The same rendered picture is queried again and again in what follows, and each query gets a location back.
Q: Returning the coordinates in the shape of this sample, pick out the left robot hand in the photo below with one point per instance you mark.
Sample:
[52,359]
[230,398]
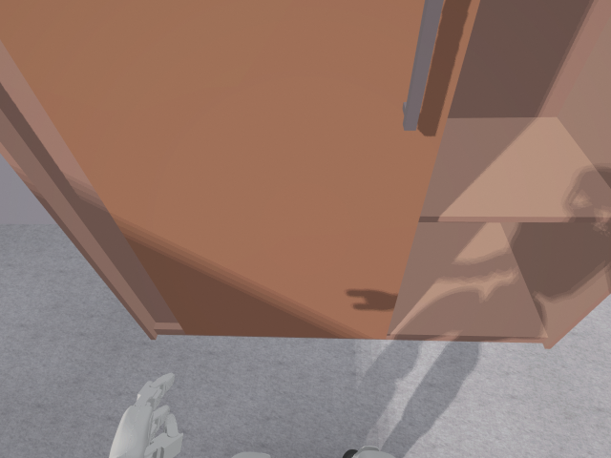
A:
[135,435]

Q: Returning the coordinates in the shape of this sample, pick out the handle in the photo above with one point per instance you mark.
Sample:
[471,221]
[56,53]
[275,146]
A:
[423,56]

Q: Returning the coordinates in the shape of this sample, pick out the right robot shin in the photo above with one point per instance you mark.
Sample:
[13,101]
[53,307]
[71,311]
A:
[366,448]

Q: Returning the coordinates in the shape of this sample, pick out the wardrobe door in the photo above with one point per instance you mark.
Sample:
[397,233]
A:
[251,152]
[25,113]

